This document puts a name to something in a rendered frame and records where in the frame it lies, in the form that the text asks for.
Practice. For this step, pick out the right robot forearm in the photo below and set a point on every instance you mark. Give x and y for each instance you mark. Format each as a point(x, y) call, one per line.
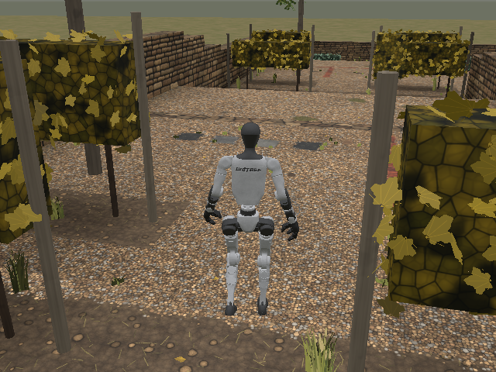
point(288, 209)

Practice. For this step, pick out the robot left foot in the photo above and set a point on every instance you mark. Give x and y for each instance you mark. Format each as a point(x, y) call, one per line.
point(230, 310)

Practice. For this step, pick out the right robot upper arm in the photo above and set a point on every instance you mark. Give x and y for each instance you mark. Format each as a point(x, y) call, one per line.
point(277, 176)

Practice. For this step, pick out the left robot forearm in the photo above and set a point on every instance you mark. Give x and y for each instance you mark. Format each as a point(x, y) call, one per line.
point(212, 201)

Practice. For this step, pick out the robot right hand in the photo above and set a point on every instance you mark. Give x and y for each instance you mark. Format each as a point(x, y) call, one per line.
point(294, 229)

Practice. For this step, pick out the robot left hand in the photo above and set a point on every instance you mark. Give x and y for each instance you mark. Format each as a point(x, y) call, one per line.
point(208, 219)

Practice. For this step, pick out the left robot upper arm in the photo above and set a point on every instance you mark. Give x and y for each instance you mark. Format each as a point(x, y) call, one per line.
point(220, 175)

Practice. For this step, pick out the left robot shin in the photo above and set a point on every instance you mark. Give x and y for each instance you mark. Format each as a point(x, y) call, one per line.
point(231, 280)

